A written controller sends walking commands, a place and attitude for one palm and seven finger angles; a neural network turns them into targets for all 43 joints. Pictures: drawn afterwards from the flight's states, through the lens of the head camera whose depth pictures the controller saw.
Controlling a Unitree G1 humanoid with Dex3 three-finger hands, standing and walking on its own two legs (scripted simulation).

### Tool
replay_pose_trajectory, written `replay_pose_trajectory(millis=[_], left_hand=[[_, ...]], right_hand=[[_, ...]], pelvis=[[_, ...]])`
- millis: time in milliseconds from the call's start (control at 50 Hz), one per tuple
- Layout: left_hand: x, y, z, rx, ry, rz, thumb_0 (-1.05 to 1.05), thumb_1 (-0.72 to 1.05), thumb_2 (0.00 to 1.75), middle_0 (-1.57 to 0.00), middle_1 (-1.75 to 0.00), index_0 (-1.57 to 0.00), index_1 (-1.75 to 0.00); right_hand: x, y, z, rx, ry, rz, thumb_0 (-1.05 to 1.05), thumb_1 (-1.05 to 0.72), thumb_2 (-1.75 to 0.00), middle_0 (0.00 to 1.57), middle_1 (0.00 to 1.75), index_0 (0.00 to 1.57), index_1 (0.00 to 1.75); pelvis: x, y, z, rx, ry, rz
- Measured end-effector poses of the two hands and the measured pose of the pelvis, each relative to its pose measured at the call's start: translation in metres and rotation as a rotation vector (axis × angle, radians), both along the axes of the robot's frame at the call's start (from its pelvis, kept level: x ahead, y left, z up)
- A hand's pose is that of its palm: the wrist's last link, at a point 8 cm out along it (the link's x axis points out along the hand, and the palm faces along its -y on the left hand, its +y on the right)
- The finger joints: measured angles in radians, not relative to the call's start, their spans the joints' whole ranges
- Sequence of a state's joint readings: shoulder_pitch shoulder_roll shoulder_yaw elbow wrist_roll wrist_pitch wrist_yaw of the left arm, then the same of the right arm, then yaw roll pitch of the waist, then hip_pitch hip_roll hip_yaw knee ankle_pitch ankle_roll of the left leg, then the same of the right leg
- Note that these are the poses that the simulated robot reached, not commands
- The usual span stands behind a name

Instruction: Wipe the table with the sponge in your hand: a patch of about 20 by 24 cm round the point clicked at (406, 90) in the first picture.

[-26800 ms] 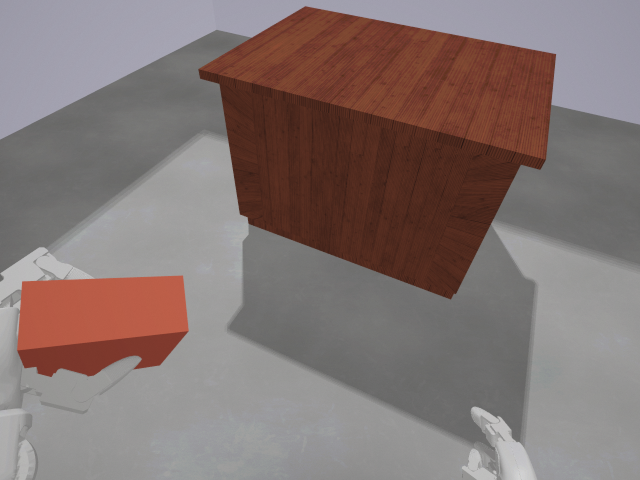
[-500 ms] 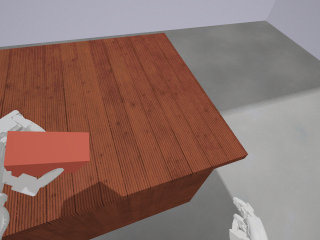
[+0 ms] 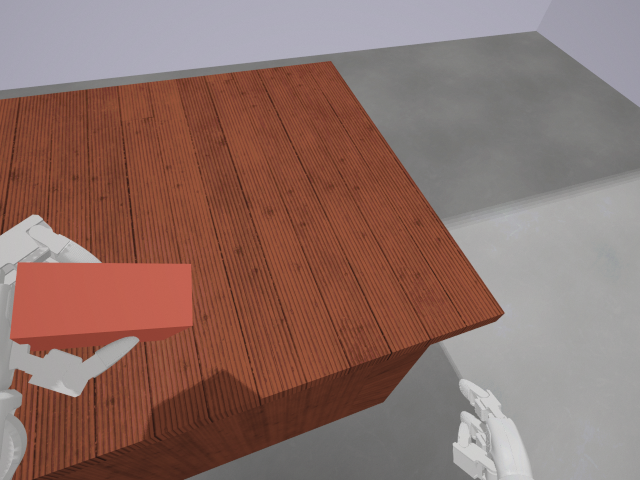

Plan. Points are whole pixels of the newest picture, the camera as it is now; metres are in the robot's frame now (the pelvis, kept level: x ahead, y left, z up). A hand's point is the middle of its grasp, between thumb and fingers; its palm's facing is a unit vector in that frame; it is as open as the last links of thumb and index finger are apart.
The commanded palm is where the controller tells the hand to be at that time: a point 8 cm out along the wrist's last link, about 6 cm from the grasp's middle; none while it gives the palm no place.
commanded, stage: look again from close up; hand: left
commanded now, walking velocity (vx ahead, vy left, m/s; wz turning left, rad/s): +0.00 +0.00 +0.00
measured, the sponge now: (130, 309) +0.23 +0.21 +0.13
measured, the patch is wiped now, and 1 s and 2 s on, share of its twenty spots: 0.00 0.00 0.00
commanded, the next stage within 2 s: shuffle to correct the standing spot in 0.30 s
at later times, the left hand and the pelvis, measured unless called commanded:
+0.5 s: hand (88, 307) +0.22 +0.23 +0.16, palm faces +0.35 -0.85 -0.39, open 9.6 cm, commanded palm +0.16 +0.27 +0.17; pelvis +0.00 -0.01 +0.00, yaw -1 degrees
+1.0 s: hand (166, 313) +0.23 +0.17 +0.15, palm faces +0.32 -0.86 -0.39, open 9.6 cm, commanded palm +0.17 +0.21 +0.17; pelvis +0.00 -0.07 +0.00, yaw -2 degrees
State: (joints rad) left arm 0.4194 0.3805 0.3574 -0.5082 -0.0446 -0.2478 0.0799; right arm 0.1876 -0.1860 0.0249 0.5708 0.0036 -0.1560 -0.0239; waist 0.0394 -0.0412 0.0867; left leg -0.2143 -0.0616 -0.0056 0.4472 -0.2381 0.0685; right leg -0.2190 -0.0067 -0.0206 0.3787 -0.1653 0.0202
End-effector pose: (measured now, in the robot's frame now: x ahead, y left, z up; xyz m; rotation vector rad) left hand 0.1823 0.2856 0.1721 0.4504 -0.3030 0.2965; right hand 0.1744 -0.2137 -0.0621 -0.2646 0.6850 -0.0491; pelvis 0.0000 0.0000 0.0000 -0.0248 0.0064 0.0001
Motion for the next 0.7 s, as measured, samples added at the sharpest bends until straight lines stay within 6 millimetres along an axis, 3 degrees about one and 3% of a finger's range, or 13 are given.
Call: replay_pose_trajectory(millis=[80, 200, 380, 600, 700], left_hand=[[-0.002, 0.001, 0.005, 0.019, -0.009, 0.006, 0.00, -0.45, 1.03, -0.79, -1.37, -0.77, -1.37], [-0.001, 0.005, -0.008, -0.015, 0.046, 0.046, 0.00, -0.45, 1.03, -0.79, -1.37, -0.77, -1.37], [0.001, -0.010, -0.007, -0.024, 0.039, 0.011, 0.00, -0.45, 1.04, -0.79, -1.37, -0.77, -1.37], [0.003, -0.012, -0.002, -0.010, 0.034, 0.032, 0.00, -0.45, 1.04, -0.79, -1.37, -0.77, -1.37], [0.005, -0.025, -0.004, -0.031, 0.040, 0.023, 0.00, -0.45, 1.04, -0.79, -1.37, -0.77, -1.37]], right_hand=[[-0.001, -0.003, -0.001, 0.003, 0.000, -0.015, 0.01, -0.90, -0.90, 0.20, 0.30, 0.21, 0.30], [-0.004, -0.009, -0.001, 0.006, -0.003, -0.035, 0.01, -0.90, -0.90, 0.20, 0.30, 0.21, 0.30], [-0.008, -0.017, 0.000, -0.006, -0.001, -0.041, 0.01, -0.90, -0.90, 0.20, 0.30, 0.21, 0.30], [-0.010, -0.026, -0.002, 0.011, 0.005, -0.060, 0.01, -0.90, -0.90, 0.20, 0.30, 0.21, 0.30], [-0.010, -0.033, -0.002, 0.025, 0.007, -0.058, 0.01, -0.90, -0.90, 0.20, 0.30, 0.21, 0.30]], pelvis=[[0.001, -0.001, 0.000, 0.001, 0.001, -0.004], [0.000, -0.002, 0.001, 0.002, 0.000, -0.009], [-0.002, -0.008, 0.001, 0.003, -0.001, -0.007], [0.000, -0.017, 0.002, 0.013, 0.002, -0.018], [-0.002, -0.027, 0.001, 0.017, 0.000, -0.021]])
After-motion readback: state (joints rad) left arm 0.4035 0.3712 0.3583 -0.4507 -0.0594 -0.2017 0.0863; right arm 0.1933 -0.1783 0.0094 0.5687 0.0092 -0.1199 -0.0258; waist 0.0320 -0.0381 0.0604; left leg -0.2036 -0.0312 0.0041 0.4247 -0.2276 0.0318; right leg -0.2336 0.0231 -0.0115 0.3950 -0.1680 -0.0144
